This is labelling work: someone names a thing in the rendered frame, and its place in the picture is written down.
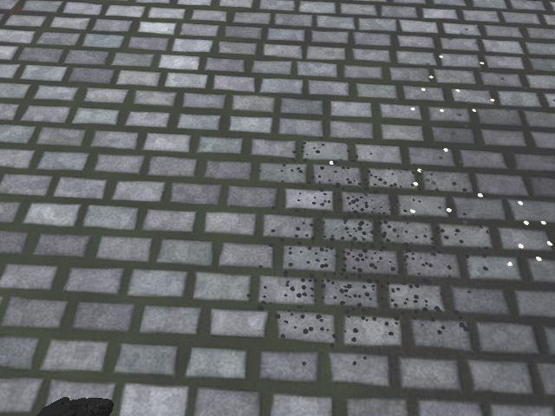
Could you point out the robot left hand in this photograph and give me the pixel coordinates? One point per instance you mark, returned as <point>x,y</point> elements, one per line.
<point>80,407</point>

